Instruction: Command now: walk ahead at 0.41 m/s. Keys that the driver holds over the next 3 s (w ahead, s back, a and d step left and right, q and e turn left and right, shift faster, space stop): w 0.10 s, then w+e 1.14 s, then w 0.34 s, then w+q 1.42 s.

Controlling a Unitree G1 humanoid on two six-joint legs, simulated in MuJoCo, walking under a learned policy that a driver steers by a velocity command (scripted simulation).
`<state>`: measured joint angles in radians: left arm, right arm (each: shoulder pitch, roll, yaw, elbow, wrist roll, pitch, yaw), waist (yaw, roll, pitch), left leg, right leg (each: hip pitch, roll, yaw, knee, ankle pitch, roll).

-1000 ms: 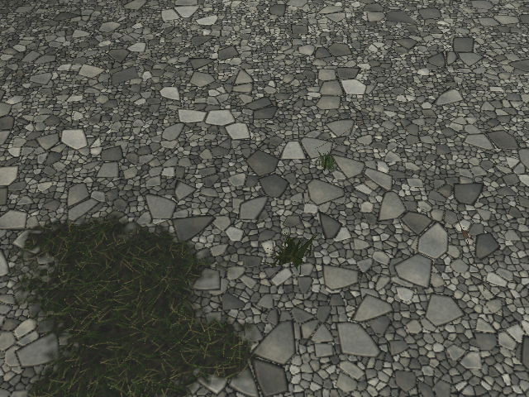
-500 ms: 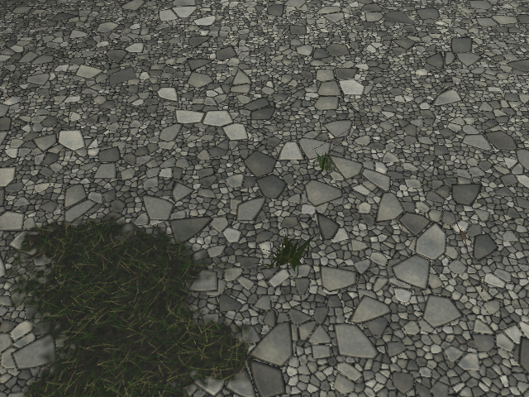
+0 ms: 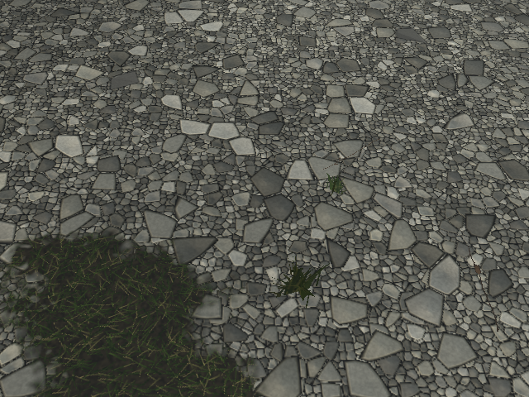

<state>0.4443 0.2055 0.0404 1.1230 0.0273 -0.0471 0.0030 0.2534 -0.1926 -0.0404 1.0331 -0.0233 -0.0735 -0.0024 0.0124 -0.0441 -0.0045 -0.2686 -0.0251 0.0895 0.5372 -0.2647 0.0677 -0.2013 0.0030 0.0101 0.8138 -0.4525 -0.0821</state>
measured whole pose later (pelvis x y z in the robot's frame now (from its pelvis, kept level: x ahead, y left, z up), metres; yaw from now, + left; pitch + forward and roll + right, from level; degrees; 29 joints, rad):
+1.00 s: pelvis +0.57 -0.04 -0.01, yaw -27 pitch +2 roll +0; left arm 0.46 0.27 0.08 0.94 0.00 -0.06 0.01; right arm -0.01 -0.23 -0.02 0.72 -0.04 -0.08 0.00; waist 0.09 -0.01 0.06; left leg -0.48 -0.02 0.02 0.56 -0.07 0.04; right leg -0.05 0.14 0.21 0.73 -0.46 -0.10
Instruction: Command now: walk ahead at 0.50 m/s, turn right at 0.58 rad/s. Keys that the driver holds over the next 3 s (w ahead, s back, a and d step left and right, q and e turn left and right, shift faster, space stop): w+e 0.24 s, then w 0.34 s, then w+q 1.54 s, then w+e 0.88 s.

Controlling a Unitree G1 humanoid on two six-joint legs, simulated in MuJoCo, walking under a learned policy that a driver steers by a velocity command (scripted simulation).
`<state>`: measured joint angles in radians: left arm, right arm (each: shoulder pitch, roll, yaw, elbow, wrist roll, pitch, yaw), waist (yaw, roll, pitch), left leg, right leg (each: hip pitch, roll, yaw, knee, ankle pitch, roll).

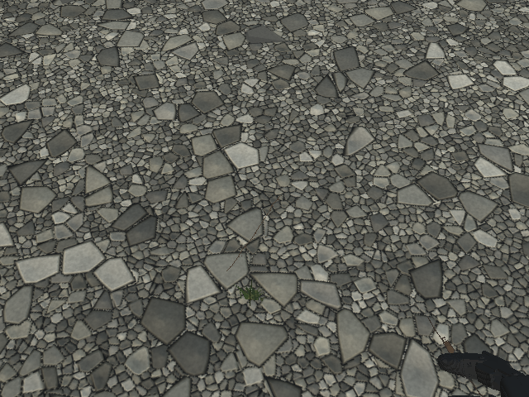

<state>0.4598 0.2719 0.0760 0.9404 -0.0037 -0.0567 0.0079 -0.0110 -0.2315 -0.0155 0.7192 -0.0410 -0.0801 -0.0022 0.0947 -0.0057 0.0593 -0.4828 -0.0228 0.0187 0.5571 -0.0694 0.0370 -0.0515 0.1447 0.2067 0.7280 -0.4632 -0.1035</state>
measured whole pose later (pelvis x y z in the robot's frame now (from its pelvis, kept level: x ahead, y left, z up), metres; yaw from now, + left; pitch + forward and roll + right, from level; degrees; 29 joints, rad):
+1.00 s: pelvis +0.51 -0.08 +0.01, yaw -4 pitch +1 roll -1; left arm 0.40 0.22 0.03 0.96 0.02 -0.09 0.02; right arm 0.11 -0.22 -0.04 0.79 -0.04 -0.02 0.06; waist 0.04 0.02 0.05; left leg -0.56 0.02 0.11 0.63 -0.10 0.11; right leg 0.14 0.04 -0.23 0.23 -0.40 -0.03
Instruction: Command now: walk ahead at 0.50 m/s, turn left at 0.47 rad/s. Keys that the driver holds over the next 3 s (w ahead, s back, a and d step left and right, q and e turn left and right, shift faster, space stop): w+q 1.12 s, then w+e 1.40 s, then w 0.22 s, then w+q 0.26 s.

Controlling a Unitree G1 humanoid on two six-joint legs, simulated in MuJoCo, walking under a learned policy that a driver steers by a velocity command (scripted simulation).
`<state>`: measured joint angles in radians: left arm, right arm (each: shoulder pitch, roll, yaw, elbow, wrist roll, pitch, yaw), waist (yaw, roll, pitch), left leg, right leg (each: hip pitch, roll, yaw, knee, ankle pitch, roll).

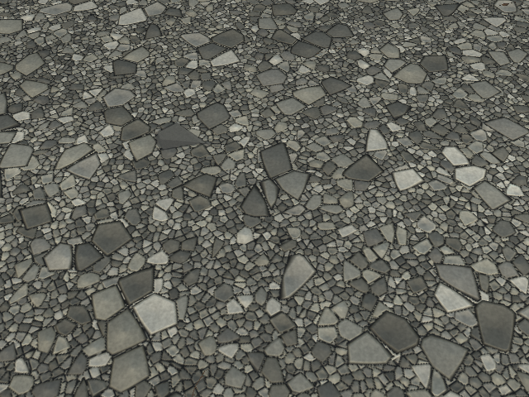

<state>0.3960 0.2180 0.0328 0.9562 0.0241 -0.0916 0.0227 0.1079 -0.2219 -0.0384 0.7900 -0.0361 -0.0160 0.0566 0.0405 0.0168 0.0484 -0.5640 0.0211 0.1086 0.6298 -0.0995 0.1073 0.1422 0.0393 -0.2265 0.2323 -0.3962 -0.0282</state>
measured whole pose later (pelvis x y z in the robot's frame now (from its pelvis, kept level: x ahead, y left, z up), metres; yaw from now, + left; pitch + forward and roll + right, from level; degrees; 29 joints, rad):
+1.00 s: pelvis +0.51 +0.10 +0.01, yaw +35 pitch +2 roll -2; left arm 0.41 0.26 0.05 0.85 0.02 -0.08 0.00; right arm 0.08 -0.27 -0.04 0.68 -0.04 0.01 0.08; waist 0.06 0.04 0.04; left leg -0.64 0.06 0.03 0.75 -0.08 0.05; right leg 0.03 -0.01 -0.23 0.25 -0.30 0.01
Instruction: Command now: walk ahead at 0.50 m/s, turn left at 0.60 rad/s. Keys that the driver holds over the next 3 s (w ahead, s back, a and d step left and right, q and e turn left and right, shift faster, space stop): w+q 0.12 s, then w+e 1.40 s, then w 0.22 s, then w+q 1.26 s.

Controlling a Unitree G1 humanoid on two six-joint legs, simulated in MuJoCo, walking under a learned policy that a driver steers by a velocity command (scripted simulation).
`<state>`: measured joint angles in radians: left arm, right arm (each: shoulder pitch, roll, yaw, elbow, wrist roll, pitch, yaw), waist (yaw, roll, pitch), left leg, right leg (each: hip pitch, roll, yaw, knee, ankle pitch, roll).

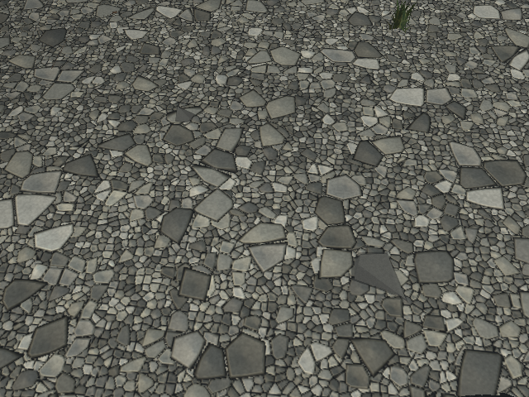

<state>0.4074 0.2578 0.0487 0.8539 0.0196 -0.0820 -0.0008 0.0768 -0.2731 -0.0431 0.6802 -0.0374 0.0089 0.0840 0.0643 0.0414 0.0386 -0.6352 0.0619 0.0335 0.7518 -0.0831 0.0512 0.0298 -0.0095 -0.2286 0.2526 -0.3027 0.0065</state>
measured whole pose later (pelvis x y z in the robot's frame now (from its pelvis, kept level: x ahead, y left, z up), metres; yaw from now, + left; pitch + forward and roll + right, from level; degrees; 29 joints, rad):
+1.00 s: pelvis +0.54 +0.02 +0.00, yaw -15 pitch +2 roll +0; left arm 0.38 0.28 0.07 0.85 0.00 -0.04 -0.01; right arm 0.11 -0.26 -0.01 0.72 -0.04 -0.03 0.02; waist 0.05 0.03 0.04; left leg -0.65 0.12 -0.06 0.80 -0.12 -0.06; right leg -0.10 0.15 0.10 0.31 -0.23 -0.12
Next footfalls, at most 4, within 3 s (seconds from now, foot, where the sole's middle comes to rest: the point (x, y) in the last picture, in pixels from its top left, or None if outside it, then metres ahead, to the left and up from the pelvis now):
0.10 left None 0.21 0.11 -0.78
0.68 right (305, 375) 0.52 -0.02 -0.78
1.16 left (269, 261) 0.84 0.08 -0.78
1.68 right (385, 238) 0.94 -0.26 -0.78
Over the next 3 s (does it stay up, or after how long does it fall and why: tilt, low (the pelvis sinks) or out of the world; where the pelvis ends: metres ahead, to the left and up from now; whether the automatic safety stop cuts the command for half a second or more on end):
stays up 1.49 -0.44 0.01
